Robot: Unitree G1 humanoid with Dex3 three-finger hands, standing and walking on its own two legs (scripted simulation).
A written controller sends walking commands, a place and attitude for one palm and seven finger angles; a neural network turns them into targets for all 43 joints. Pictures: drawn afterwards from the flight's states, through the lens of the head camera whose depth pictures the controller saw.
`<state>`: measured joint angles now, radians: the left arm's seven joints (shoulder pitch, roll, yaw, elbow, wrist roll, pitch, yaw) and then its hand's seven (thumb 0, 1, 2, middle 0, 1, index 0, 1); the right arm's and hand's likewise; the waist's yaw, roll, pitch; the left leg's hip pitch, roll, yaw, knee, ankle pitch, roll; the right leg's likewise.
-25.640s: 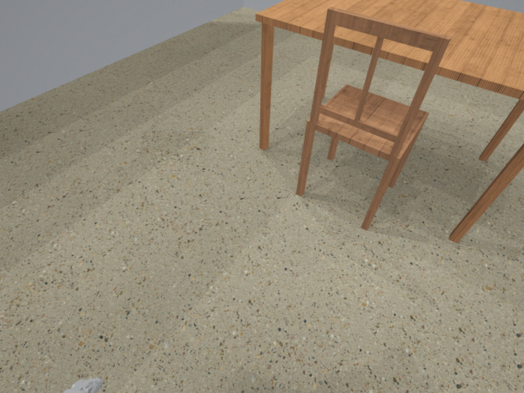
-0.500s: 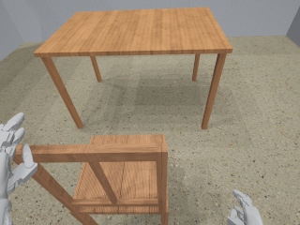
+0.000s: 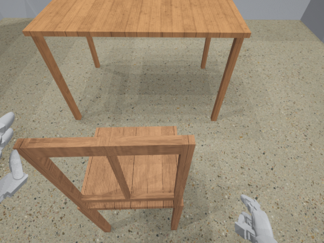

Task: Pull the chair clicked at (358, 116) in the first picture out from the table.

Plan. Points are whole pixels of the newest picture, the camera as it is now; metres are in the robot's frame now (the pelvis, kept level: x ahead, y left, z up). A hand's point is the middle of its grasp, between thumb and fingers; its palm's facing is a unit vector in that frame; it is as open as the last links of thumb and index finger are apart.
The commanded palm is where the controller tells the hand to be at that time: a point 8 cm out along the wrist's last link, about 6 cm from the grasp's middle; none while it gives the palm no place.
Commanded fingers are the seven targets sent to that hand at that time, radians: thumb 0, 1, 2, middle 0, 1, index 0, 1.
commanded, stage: step back with the hand held close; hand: left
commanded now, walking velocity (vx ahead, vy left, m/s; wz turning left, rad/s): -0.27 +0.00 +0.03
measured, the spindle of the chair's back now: (120, 178) +0.29 +0.15 -0.07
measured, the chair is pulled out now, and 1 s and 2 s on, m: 0.62 0.62 0.62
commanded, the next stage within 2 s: stop stepping back and stand still in 1.12 s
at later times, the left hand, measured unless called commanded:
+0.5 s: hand out of the picture +0.13 +0.27 +0.16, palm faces +0.46 -0.73 -0.50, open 7.5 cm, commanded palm +0.07 +0.30 +0.18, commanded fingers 0.00 0.90 0.90 -0.20 -0.30 -0.20 -0.30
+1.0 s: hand out of the picture +0.08 +0.24 +0.17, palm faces +0.40 -0.77 -0.50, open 7.5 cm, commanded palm +0.02 +0.29 +0.18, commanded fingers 0.00 0.90 0.90 -0.20 -0.30 -0.20 -0.30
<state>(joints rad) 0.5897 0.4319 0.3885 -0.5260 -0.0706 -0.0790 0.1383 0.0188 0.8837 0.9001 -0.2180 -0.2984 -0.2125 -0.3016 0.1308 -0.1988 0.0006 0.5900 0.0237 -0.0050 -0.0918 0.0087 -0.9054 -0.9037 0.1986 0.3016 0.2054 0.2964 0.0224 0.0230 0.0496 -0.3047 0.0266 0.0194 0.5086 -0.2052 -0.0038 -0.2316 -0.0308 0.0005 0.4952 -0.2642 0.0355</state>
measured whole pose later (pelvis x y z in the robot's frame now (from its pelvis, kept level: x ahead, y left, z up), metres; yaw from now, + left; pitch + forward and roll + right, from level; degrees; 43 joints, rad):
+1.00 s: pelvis -0.11 -0.02 -0.01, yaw +1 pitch +1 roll -4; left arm 0.57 0.43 0.43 -0.60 -0.06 -0.23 0.13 0.02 0.88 0.90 -0.21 -0.30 -0.21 -0.30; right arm 0.15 -0.18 0.00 0.67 0.00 -0.14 -0.05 0.01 -0.90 -0.90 0.20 0.30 0.21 0.30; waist 0.03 0.06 0.04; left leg -0.57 0.08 -0.06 0.70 -0.23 -0.03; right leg -0.25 0.06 -0.02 0.55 -0.32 -0.01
